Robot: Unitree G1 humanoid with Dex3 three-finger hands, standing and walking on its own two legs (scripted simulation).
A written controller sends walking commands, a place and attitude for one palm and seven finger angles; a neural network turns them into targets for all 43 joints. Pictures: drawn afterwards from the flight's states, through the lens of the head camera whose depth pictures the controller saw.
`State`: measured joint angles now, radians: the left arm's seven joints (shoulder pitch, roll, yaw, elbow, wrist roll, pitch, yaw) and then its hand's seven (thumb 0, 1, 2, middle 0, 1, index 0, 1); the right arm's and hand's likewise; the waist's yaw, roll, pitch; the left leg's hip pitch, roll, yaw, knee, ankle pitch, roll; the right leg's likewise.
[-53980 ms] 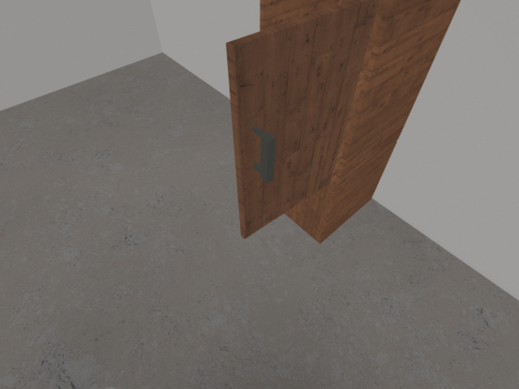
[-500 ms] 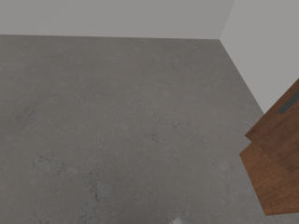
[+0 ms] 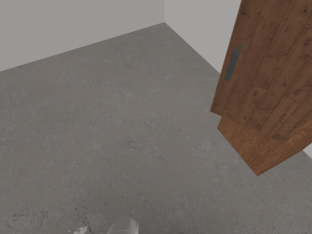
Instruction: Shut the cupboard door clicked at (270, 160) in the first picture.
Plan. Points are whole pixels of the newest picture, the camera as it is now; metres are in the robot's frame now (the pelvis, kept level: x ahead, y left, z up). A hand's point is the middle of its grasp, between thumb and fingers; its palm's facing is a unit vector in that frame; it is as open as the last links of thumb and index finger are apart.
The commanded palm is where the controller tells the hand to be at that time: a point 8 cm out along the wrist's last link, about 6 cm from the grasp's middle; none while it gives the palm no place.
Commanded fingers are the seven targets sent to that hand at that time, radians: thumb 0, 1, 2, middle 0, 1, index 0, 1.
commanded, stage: turn to face it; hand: left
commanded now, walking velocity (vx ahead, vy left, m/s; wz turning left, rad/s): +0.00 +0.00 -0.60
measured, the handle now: (233, 62) +0.69 -0.26 +0.00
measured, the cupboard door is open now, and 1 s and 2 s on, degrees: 30 30 30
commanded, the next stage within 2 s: take the last steps up to it in 0.86 s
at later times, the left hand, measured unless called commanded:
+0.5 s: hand (81, 230) +0.15 +0.24 -0.16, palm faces -0.23 -0.95 -0.23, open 7.4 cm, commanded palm none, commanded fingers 0.00 0.90 0.90 -0.20 -0.30 -0.20 -0.30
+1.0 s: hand (109, 217) +0.18 +0.17 -0.17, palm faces -0.45 -0.87 -0.19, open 7.4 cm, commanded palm none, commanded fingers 0.00 0.90 0.90 -0.20 -0.30 -0.20 -0.30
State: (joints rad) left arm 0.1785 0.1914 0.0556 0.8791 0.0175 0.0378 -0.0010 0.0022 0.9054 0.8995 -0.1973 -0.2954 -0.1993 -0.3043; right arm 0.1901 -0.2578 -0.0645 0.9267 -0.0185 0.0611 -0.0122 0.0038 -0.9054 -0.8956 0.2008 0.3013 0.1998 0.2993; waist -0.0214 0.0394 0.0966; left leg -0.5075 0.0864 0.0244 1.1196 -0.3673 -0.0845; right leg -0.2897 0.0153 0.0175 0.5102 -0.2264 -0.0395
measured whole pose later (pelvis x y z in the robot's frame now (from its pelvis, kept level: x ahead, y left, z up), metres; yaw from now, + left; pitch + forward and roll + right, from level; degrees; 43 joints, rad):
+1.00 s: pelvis +0.03 +0.04 -0.01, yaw -29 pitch +0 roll -1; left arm 0.21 0.19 0.06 0.93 0.02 0.04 0.00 0.00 0.90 0.90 -0.20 -0.30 -0.20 -0.30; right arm 0.23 -0.21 -0.04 0.95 -0.01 0.02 -0.02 0.00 -0.90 -0.90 0.20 0.30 0.20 0.30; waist -0.01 0.00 0.04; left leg -0.30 0.05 0.04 0.58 -0.28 -0.05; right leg -0.26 0.02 0.04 0.54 -0.29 0.01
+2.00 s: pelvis +0.21 -0.12 +0.00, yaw -34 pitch +0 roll -1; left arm 0.27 0.15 0.04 1.09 0.01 0.01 0.01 0.01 0.91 0.90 -0.19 -0.29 -0.20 -0.30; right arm 0.18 -0.15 -0.02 1.02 -0.02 -0.05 -0.05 -0.02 -0.94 -0.89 0.20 0.30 0.20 0.30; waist 0.01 -0.03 0.08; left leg -0.26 0.01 0.13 0.48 -0.22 0.07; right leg -0.35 -0.04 -0.03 0.90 -0.43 0.01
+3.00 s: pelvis +0.21 -0.11 +0.00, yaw -36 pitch -1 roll +1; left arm 0.32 0.19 0.00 1.02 0.02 0.02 0.02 0.00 0.91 0.90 -0.19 -0.30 -0.20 -0.30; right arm 0.27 -0.21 -0.01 0.94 -0.02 0.00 -0.01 -0.01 -0.92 -0.90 0.20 0.30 0.20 0.30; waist 0.02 0.04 0.03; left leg -0.17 -0.06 0.13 0.48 -0.30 0.08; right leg -0.30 -0.10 0.06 0.52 -0.21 0.03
